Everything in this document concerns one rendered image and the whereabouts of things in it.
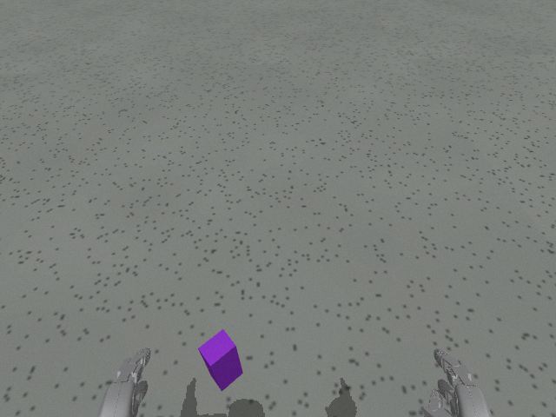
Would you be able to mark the carton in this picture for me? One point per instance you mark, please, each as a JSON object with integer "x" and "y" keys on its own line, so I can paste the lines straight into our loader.
{"x": 222, "y": 360}

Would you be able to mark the right robot hand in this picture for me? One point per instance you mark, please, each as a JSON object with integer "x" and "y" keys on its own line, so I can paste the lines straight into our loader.
{"x": 464, "y": 398}

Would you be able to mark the left robot hand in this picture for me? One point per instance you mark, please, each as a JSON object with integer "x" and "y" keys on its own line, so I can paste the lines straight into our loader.
{"x": 123, "y": 397}

